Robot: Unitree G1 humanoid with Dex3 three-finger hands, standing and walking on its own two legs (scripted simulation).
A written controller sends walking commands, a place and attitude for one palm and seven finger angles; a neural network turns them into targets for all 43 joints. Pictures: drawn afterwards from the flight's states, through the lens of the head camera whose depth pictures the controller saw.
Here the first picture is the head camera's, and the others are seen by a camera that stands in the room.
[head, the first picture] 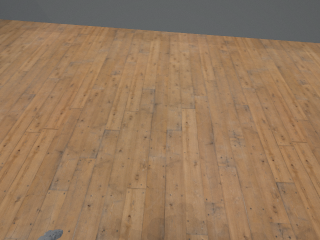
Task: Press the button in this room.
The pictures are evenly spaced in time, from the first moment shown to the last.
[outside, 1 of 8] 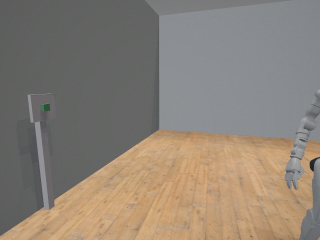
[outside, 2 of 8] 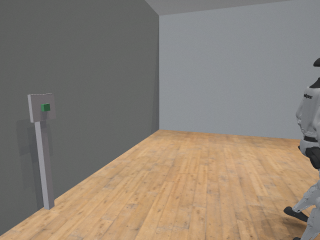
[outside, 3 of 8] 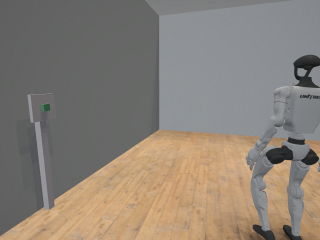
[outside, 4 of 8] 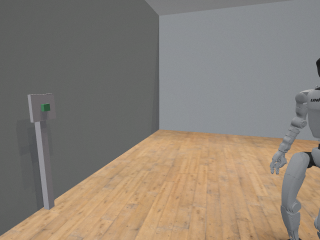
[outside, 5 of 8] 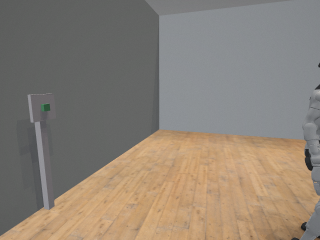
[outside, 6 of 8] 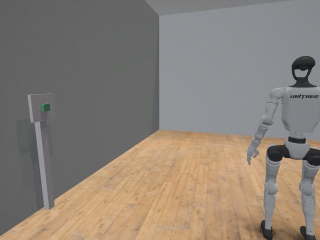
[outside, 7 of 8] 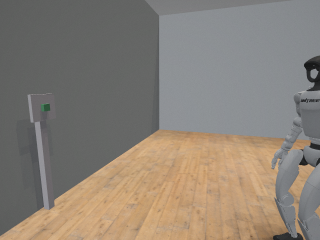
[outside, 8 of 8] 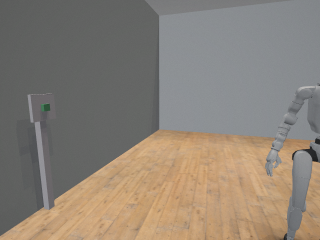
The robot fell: no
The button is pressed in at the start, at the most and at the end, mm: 0 0 0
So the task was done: no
